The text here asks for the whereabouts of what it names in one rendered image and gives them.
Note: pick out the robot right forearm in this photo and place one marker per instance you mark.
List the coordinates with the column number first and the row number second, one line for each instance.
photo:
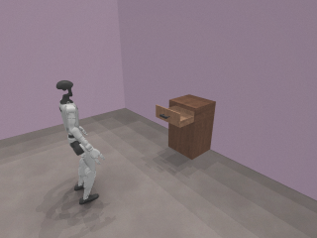
column 79, row 137

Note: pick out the handle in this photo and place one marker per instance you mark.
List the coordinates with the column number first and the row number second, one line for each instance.
column 163, row 116

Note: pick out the left robot hand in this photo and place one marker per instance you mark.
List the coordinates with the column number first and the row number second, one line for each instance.
column 81, row 129

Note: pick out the right robot hand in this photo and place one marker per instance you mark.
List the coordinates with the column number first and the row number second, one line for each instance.
column 94, row 153

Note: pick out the drawer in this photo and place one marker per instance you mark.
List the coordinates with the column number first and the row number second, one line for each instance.
column 178, row 116

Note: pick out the cabinet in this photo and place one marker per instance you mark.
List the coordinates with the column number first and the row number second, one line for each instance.
column 194, row 139

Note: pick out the robot right foot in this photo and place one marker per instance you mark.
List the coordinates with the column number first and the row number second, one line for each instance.
column 90, row 198

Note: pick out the robot right upper arm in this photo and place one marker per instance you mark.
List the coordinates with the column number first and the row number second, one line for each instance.
column 70, row 111

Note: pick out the humanoid robot head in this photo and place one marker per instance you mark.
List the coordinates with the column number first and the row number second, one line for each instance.
column 65, row 85

